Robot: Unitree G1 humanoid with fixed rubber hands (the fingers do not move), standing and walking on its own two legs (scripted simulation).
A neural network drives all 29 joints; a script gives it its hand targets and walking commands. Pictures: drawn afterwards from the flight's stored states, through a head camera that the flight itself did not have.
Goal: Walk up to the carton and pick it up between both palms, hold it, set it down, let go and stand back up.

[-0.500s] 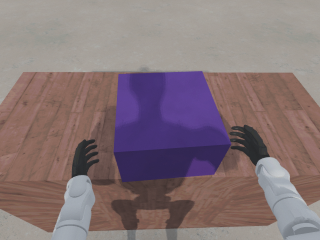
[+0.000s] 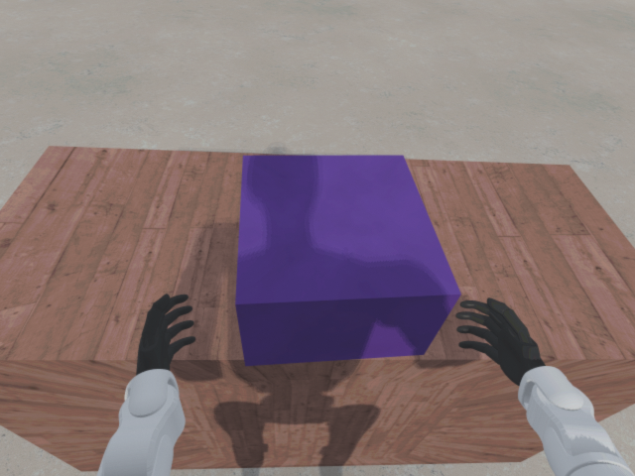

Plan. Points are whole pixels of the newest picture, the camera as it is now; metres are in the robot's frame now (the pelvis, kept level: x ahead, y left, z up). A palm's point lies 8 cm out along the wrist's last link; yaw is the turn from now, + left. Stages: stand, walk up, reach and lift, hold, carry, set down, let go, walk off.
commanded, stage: set down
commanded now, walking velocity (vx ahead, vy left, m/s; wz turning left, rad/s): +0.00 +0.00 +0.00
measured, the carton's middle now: (330, 252) +0.45 +0.02 +0.01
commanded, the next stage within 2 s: none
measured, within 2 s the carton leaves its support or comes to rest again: neither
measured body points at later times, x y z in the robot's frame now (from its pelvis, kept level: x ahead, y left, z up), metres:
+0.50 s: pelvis +0.00 +0.00 +0.00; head -0.02 +0.02 +0.45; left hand +0.20 +0.22 +0.02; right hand +0.25 -0.23 +0.02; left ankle +0.06 +0.13 -0.74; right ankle +0.01 -0.11 -0.74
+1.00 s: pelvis +0.02 +0.00 +0.00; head +0.04 +0.02 +0.45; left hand +0.22 +0.22 -0.01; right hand +0.26 -0.22 -0.01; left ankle +0.06 +0.13 -0.74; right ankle +0.01 -0.11 -0.74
